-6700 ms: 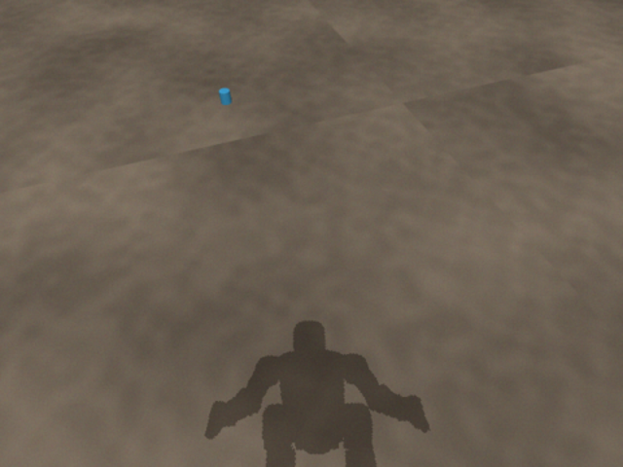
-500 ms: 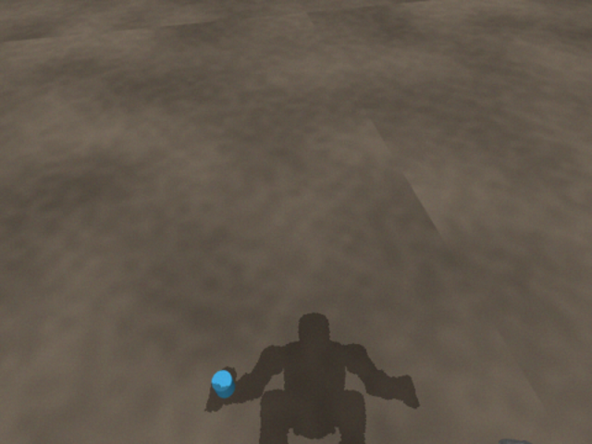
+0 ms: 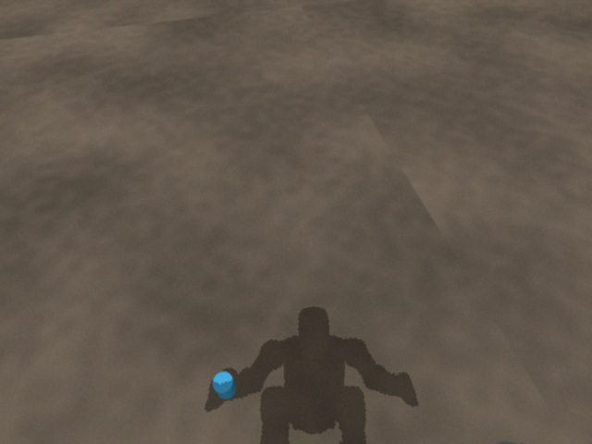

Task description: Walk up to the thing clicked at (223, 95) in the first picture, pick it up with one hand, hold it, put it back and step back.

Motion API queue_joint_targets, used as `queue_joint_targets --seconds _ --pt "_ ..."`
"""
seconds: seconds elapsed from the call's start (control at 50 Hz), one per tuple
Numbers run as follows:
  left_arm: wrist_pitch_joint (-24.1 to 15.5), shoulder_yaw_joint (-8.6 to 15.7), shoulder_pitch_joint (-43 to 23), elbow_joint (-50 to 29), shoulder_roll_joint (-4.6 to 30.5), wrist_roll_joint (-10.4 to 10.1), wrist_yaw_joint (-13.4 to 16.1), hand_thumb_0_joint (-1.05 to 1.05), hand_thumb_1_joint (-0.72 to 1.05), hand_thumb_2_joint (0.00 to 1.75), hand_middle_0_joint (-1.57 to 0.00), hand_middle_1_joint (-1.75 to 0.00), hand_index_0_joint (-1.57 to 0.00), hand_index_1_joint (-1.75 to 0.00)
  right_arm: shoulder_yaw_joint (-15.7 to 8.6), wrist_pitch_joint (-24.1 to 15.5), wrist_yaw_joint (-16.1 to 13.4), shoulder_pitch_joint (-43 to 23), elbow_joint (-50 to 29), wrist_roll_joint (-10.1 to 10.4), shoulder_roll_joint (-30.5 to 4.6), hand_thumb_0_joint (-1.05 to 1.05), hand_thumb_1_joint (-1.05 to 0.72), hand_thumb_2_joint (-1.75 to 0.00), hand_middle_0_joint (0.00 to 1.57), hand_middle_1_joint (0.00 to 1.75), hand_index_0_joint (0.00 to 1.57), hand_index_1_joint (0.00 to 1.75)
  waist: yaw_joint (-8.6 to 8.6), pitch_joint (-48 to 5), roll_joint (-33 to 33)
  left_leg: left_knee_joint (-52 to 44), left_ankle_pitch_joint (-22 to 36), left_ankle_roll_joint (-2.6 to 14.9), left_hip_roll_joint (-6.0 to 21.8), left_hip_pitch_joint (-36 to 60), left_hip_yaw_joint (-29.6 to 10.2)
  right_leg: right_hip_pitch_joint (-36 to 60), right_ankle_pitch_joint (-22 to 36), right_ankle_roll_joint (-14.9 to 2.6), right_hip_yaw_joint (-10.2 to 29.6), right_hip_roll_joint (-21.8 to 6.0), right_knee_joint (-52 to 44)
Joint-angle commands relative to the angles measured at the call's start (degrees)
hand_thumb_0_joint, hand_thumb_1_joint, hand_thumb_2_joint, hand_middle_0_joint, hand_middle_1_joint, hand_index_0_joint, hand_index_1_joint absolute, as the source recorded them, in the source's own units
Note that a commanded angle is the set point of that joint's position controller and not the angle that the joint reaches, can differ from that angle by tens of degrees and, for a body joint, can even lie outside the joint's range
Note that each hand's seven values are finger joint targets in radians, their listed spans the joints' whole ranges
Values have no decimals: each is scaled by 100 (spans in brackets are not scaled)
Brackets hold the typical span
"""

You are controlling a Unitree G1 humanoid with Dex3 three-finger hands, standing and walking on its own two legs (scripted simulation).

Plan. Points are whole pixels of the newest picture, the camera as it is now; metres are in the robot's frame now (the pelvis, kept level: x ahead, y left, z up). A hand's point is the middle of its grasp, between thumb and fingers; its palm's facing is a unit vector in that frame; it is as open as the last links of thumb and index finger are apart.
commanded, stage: walk up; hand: left
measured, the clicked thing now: (224, 385) +0.39 +0.26 -0.74
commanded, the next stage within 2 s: none
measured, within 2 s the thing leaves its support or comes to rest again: neither
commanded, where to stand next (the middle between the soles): +0.07 -0.02 m, yaw -1 degrees
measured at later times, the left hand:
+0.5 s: hand out of the picture +0.08 +0.26 -0.16, palm faces -0.02 -0.94 -0.35, open 7.4 cm
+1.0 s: hand out of the picture +0.14 +0.33 -0.19, palm faces -0.06 -0.94 -0.34, open 7.4 cm
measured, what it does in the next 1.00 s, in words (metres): steps on the spot: left foot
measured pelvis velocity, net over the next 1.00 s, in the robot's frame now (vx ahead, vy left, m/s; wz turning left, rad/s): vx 0.05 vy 0.05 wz -0.02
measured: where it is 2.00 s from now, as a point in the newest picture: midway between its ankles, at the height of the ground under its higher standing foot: outside the picture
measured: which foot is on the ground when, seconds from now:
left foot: down 0.00-0.52, up 0.54-0.68, down 0.70-1.00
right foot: down 0.00-0.74, up 0.76-1.00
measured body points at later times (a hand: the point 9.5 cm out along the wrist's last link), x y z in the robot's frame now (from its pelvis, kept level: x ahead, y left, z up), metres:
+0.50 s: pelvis +0.00 +0.00 +0.00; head +0.01 +0.00 +0.45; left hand +0.08 +0.31 -0.13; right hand +0.09 -0.30 -0.13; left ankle +0.03 +0.11 -0.75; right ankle -0.03 -0.14 -0.75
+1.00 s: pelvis +0.05 +0.05 -0.02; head +0.12 +0.10 +0.42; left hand +0.14 +0.38 -0.17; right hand +0.13 -0.29 -0.09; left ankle +0.11 +0.17 -0.75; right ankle +0.04 -0.14 -0.64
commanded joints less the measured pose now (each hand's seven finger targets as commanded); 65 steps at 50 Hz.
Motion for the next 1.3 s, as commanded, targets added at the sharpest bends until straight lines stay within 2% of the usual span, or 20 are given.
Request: queue_joint_targets --seconds 0.0,0.42,0.46,0.48,0.54,0.62,0.66,0.68,0.7,0.72,0.74,0.76,0.84,1.02,1.14,1.18,1.2,1.22,1.24,1.28 --pt "-161 193 -232 -351 1207 4 96 0 90 90 -20 -30 -20 -30 -200 -146 -77 -355 -379 30 -1215 0 -90 -90 20 30 20 30 56 -584 2 -286 844 92 659 462 -596 -206 881 -226 348 -489 -348" --pt "-142 209 -180 -414 1184 30 104 0 90 90 -20 -30 -20 -30 -224 -122 -85 -310 -386 11 -1215 0 -90 -90 20 30 20 30 33 -522 94 -361 700 99 638 415 -593 -147 841 -222 298 -472 -404" --pt "-218 423 681 -455 1665 114 99 0 90 90 -20 -30 -20 -30 -480 -31 80 -103 -731 -132 -1562 0 -90 -90 20 30 20 30 222 -369 156 277 -2346 329 314 -479 -466 -4 -1952 -671 746 -605 -194" --pt "-224 505 911 -442 1821 148 104 0 90 90 -20 -30 -20 -30 -490 -3 129 -278 -871 -164 -1525 0 -90 -90 20 30 20 30 356 -1 -108 662 -2538 260 227 -1123 -365 23 -2654 -848 1207 -885 -523" --pt "-320 701 801 -791 2057 221 164 0 90 90 -20 -30 -20 -30 -527 37 279 -366 -1193 -232 -1404 0 -90 -90 20 30 20 30 432 857 -714 2573 -1516 26 468 -2657 -537 93 -2676 -1566 2434 -2089 -1296" --pt "-369 643 351 -1260 1748 193 74 0 90 90 -20 -30 -20 -30 -525 -130 340 60 -1325 -113 -1257 0 -90 -90 20 30 20 30 156 445 -1032 1665 -1745 -26 537 -1853 -403 307 359 -1357 1125 -1489 -522" --pt "-219 536 -65 -1356 1498 109 11 0 90 90 -20 -30 -20 -30 -503 -257 221 734 -1034 -59 -1101 0 -90 -90 20 30 20 30 -280 58 -970 314 -164 -58 123 -67 153 -566 1648 -835 -3 -768 760" --pt "-97 450 0 -1401 1235 21 -11 0 90 90 -20 -30 -20 -30 -584 -302 87 1144 -849 -54 -1332 0 -90 -90 20 30 20 30 -427 -111 -247 -74 1031 -127 81 896 66 -1257 1485 -501 -469 -269 1963" --pt "23 391 270 -1515 847 -3 -2 0 90 90 -20 -30 -20 -30 -764 -346 -87 1697 -731 -97 -1951 0 -90 -90 20 30 20 30 -544 -327 1179 -184 2553 111 1242 1325 -1482 -1988 -744 -197 -244 409 3225" --pt "224 476 760 -1519 982 9 46 0 90 90 -20 -30 -20 -30 -812 -358 -261 1582 -945 -55 -2397 0 -90 -90 20 30 20 30 -262 -628 933 -315 2859 664 2217 968 -2949 -2010 -2141 -198 757 608 3810" --pt "422 576 937 -1368 1405 -23 82 0 90 90 -20 -30 -20 -30 -823 -345 -344 1223 -1050 7 -2422 0 -90 -90 20 30 20 30 -161 -669 368 -136 2265 1130 2418 357 -2859 -1656 -2090 -291 1122 305 4328" --pt "507 548 957 -1396 1433 -53 66 0 90 90 -20 -30 -20 -30 -792 -346 -400 961 -1156 42 -2284 0 -90 -90 20 30 20 30 -51 -544 390 -33 2551 1219 2318 127 -2557 -1713 -1958 -354 1152 235 4838" --pt "633 689 1127 -1774 1534 55 -94 0 90 90 -20 -30 -20 -30 -815 -314 -662 1209 -1395 67 -2073 0 -90 -90 20 30 20 30 63 -669 349 619 3885 818 1847 801 -1298 -2647 -1310 -234 1480 256 5703" --pt "596 658 772 -2225 1379 -24 -135 0 90 90 -20 -30 -20 -30 -730 -301 -604 907 -1979 20 -1920 0 -90 -90 20 30 20 30 -17 -318 1163 887 3185 1315 1774 109 -796 -2840 -1182 -3 1261 319 4735" --pt "481 727 1349 -1977 1403 -59 -94 0 90 90 -20 -30 -20 -30 -705 -33 -358 148 -2481 -28 -2023 0 -90 -90 20 30 20 30 276 -888 1624 1603 1394 1006 1525 -902 -499 -1026 -645 -138 165 145 2397" --pt "386 842 1447 -1902 1497 43 -78 0 90 90 -20 -30 -20 -30 -595 96 -300 285 -2505 23 -1767 0 -90 -90 20 30 20 30 409 -860 779 2648 720 694 1102 -1324 -338 -546 62 -208 220 196 1285" --pt "339 949 1231 -2087 1897 150 -58 0 90 90 -20 -30 -20 -30 -486 147 -301 545 -2539 75 -1396 0 -90 -90 20 30 20 30 360 -680 -753 3698 -826 363 383 -2070 -8 -628 934 -460 1497 -624 771" --pt "343 1004 727 -2451 2340 184 -71 0 90 90 -20 -30 -20 -30 -443 182 -403 573 -2612 162 -1172 0 -90 -90 20 30 20 30 268 -470 -1675 4668 -3097 53 -536 -2510 -366 -1299 1889 -1358 2975 -1656 468" --pt "331 988 319 -2583 2635 217 -34 0 90 90 -20 -30 -20 -30 -574 185 -534 427 -2543 109 -1458 0 -90 -90 20 30 20 30 302 -447 -1892 5453 -3445 40 -438 -1917 -1021 -2217 1746 -1995 3830 -2144 78" --pt "350 883 -46 -2686 1950 184 -10 0 90 90 -20 -30 -20 -30 -637 113 -485 674 -2211 206 -1787 0 -90 -90 20 30 20 30 101 -231 -1294 5594 -2658 1 -386 -1740 -1092 -2198 1756 -1696 2269 -1395 696"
